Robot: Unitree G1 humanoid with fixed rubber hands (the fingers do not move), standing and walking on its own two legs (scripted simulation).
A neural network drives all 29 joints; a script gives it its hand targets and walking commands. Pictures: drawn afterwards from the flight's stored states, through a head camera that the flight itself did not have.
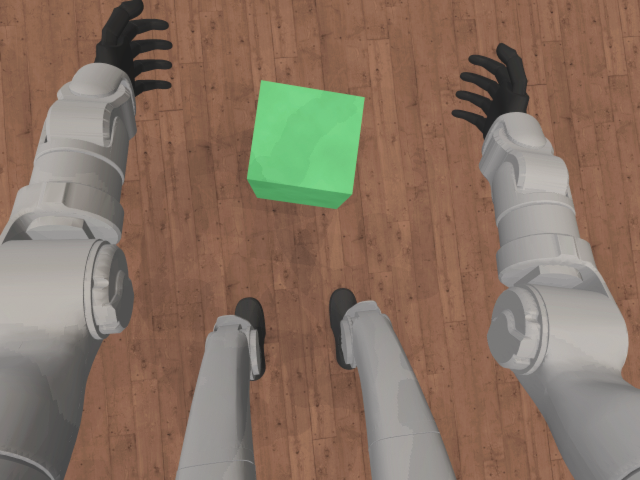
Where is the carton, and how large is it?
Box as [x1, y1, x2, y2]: [247, 80, 364, 208]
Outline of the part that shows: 261,80 247,179 256,196 262,198 336,208 351,194 364,97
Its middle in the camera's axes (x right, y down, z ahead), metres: -0.03 -0.19 +0.89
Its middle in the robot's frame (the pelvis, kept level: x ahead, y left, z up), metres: +0.56 -0.05 -0.54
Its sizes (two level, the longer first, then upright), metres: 0.210 0.200 0.250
